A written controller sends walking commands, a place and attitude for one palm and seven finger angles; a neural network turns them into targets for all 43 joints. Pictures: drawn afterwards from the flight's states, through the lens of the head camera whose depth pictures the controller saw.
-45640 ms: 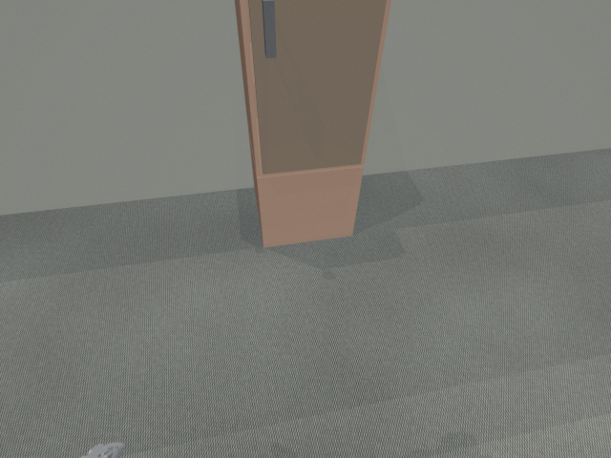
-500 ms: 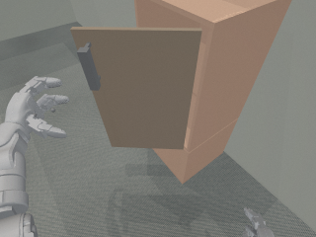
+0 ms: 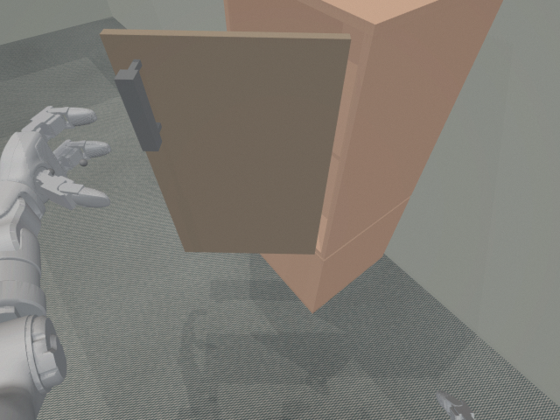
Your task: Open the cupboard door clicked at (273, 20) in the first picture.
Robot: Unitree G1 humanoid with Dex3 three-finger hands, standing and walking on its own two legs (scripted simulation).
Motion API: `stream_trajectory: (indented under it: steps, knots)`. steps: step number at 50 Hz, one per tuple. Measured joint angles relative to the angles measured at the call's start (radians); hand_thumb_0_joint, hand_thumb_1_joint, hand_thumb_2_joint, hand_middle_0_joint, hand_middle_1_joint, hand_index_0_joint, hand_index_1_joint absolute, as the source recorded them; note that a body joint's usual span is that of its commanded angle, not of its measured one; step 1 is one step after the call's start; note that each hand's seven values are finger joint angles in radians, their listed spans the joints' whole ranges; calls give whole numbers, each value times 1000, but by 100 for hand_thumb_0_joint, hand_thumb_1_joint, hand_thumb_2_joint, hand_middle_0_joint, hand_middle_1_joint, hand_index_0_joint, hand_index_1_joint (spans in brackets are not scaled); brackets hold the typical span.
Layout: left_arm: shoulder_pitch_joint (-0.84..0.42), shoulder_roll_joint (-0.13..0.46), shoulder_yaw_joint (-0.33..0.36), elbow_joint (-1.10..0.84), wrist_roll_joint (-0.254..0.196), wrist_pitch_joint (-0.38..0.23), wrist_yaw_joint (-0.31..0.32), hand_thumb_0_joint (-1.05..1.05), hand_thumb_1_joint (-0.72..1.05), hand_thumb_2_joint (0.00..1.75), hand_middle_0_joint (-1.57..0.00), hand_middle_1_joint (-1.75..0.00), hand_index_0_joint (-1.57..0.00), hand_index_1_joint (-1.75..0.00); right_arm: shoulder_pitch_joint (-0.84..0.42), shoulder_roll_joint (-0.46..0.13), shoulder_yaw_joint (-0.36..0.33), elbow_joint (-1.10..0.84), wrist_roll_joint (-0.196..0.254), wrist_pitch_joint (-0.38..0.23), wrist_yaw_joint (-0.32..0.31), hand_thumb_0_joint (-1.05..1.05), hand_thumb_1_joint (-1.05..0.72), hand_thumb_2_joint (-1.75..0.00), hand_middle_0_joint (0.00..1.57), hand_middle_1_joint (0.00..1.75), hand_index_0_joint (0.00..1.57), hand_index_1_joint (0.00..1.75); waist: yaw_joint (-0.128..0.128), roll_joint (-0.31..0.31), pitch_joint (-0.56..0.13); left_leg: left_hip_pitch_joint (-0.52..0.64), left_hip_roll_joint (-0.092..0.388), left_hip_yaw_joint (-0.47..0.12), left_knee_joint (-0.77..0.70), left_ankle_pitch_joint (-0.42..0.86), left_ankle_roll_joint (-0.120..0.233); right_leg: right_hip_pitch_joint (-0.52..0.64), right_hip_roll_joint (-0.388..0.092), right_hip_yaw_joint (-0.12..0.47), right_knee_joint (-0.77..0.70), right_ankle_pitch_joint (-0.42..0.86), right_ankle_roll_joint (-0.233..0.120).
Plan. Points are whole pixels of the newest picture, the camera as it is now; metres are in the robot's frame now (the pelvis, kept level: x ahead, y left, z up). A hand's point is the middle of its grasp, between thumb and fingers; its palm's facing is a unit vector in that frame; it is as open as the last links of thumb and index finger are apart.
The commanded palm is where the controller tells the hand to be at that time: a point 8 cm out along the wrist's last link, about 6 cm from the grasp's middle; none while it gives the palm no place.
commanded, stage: move the hooked fingers beside the handle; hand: left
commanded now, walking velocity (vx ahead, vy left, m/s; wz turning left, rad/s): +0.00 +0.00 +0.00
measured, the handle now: (144, 106) +0.56 +0.23 +0.15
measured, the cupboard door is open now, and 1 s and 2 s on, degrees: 50 50 50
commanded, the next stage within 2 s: slide the fingers in behind the handle in 1.72 s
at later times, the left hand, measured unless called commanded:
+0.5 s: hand (87, 126) +0.48 +0.29 +0.17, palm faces +0.02 -1.00 +0.00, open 14.0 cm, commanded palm +0.47 +0.34 +0.15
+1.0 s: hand (101, 125) +0.52 +0.29 +0.14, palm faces +0.01 -1.00 -0.02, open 14.0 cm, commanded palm +0.49 +0.34 +0.15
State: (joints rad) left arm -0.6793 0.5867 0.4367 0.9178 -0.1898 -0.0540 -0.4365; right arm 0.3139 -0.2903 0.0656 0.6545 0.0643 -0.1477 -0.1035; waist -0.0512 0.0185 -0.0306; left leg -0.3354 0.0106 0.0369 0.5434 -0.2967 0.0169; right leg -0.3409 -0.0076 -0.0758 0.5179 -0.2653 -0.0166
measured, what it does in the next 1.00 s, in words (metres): stands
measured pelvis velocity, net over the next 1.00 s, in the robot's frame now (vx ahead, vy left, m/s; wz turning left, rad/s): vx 0.02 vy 0.02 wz -0.04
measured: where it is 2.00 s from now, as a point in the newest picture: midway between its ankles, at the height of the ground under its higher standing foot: outside the picture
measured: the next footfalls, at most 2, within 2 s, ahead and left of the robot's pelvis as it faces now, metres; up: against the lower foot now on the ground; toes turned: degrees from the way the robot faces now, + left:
none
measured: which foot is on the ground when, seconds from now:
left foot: down 0.00-1.00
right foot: down 0.00-1.00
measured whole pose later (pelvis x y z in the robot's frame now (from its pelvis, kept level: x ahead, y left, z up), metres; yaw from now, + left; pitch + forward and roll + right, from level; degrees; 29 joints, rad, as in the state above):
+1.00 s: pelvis +0.02 +0.02 -0.01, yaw -2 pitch +15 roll -2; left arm -0.95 0.78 0.52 1.20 -0.09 -0.17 -0.48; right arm 0.44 -0.29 0.05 0.62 0.03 0.05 -0.06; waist -0.15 0.01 -0.07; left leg -0.56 0.03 0.06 0.66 -0.37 0.04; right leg -0.55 0.01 -0.05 0.57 -0.29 0.01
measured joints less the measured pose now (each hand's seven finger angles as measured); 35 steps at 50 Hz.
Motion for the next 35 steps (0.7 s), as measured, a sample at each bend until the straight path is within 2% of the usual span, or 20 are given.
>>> stream_trajectory:
  steps: [3,8,10,14,17,22,30,35]
  knots:
    - [-51,26,-2,54,18,-38,-7,-1,-50,30,-30,-120,-30,-120,14,-7,-4,4,-4,6,-1,1,-90,-90,21,30,21,30,-7,-2,9,-27,2,-2,14,-2,-1,-23,2,-2,7,1,-1]
    - [-130,53,2,134,11,-94,-42,-1,-50,30,-30,-120,-30,-120,44,-21,-9,30,-8,26,-1,1,-90,-90,20,30,21,30,-23,-2,4,-62,4,-3,31,-9,0,-55,3,-2,17,-2,0]
    - [-159,71,14,179,8,-96,-55,-1,-50,30,-30,-120,-30,-120,55,-25,-9,36,-9,39,0,1,-90,-90,20,30,21,30,-34,-4,-3,-74,6,1,36,-12,1,-69,5,1,23,-3,0]
    - [-189,118,27,243,34,-86,-63,-1,-50,30,-30,-120,-30,-120,79,-33,-15,25,-10,63,5,1,-90,-90,20,30,21,30,-56,-3,-11,-101,9,9,45,-18,3,-99,7,10,32,-5,2]
    - [-196,140,50,258,52,-95,-63,-1,-50,30,-30,-120,-30,-120,95,-36,-19,16,-14,82,9,1,-90,-90,20,30,21,30,-66,-3,-9,-119,11,16,52,-20,4,-120,9,16,36,-4,4]
    - [-217,169,90,272,53,-132,-73,-1,-50,30,-30,-120,-30,-120,113,-29,-19,17,-16,112,14,1,-90,-90,20,30,21,30,-75,-13,-12,-142,17,19,64,-28,6,-140,15,21,38,-4,5]
    - [-318,244,46,368,82,-103,-96,-1,-50,30,-30,-120,-30,-120,116,-28,-14,9,-17,142,14,1,-90,-90,21,30,21,30,-95,-13,-15,-199,16,8,94,-38,12,-181,13,9,42,-3,11]
    - [-359,245,33,365,82,-119,-94,-1,-50,30,-30,-120,-30,-120,113,-25,-14,8,-28,151,15,1,-90,-90,21,30,21,30,-100,-14,-13,-237,12,6,108,-41,17,-214,9,9,49,-3,17]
